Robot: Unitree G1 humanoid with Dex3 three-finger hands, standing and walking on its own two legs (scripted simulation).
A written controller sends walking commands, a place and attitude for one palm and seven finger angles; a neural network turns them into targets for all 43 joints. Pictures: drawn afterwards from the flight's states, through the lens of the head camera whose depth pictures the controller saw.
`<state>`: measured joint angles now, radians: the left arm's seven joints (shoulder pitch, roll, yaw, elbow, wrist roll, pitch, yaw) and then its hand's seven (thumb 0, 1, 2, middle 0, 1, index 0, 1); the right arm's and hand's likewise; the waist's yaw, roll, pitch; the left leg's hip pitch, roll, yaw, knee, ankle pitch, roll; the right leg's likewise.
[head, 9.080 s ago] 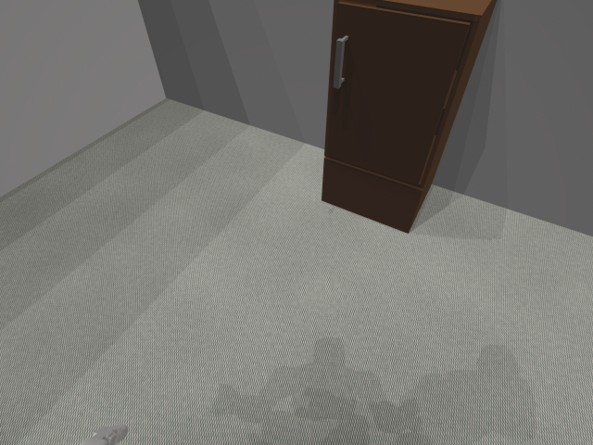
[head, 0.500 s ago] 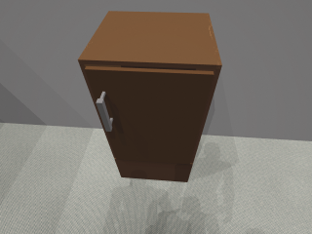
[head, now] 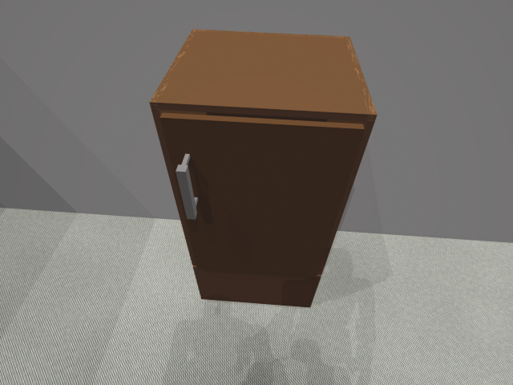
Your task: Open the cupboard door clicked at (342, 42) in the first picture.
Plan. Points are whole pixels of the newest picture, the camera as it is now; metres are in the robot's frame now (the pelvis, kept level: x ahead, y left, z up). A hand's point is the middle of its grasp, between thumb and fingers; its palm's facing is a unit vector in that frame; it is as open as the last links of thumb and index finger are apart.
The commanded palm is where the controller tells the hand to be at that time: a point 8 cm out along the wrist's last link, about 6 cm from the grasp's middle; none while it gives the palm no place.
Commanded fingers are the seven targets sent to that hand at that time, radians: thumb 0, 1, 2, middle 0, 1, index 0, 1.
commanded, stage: raise the hand with hooked fingers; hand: left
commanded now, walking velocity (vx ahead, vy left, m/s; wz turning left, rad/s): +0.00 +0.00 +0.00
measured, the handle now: (189, 187) +0.54 +0.19 -0.05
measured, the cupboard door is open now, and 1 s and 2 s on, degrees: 0 0 0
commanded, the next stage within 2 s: none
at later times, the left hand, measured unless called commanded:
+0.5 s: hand out of the picture +0.14 +0.21 -0.08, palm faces +0.14 -0.99 -0.04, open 9.3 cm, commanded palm +0.14 +0.25 -0.06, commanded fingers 0.00 0.25 0.62 -0.25 -0.72 -0.25 -0.72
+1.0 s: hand (121, 333) +0.21 +0.24 -0.06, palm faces +0.00 -1.00 -0.07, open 12.3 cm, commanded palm +0.19 +0.29 -0.04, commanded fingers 0.00 -0.34 0.37 -0.29 -1.10 -0.29 -1.10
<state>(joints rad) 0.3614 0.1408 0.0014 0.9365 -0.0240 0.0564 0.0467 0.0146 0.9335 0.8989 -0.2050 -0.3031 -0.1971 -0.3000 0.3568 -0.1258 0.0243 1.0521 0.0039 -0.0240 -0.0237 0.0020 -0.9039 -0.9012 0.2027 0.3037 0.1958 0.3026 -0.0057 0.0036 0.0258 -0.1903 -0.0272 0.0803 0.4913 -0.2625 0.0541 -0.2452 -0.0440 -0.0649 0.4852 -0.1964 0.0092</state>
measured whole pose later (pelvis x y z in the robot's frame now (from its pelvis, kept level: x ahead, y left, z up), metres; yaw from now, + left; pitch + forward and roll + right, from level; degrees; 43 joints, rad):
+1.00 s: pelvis +0.00 -0.01 -0.10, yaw +4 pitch +17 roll -3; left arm 0.32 0.32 0.32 0.12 -0.36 -0.42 -0.46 0.00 -0.11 0.47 -0.27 -0.95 -0.26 -0.95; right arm 0.27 -0.30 -0.03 0.56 0.05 -0.22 -0.05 0.01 -0.90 -0.90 0.20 0.30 0.20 0.30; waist -0.02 0.03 -0.15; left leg -0.95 0.00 -0.02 1.23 -0.57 0.04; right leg -0.95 -0.01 -0.10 1.15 -0.50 -0.02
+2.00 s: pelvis +0.00 +0.00 -0.08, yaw +3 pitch +17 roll -3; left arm 0.02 0.44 0.43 0.39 -0.37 -0.33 -0.59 -0.02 -0.50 0.30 -0.30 -1.20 -0.30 -1.20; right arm 0.28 -0.29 0.03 0.51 0.04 -0.19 -0.04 0.01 -0.90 -0.90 0.21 0.30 0.20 0.30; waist -0.03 0.02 -0.12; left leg -0.89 0.00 0.00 1.13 -0.53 0.05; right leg -0.89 0.00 -0.08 1.05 -0.45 -0.01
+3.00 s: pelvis +0.01 +0.00 -0.08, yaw +2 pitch +20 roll -3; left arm -0.38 0.47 0.40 0.71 -0.27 -0.35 -0.51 -0.02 -0.50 0.30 -0.31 -1.20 -0.30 -1.20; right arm 0.30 -0.28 0.03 0.56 0.04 -0.09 -0.05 0.01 -0.90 -0.90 0.21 0.30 0.20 0.30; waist -0.08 0.02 -0.13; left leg -0.95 0.00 0.01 1.14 -0.54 0.06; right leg -0.95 0.00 -0.07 1.06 -0.45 0.00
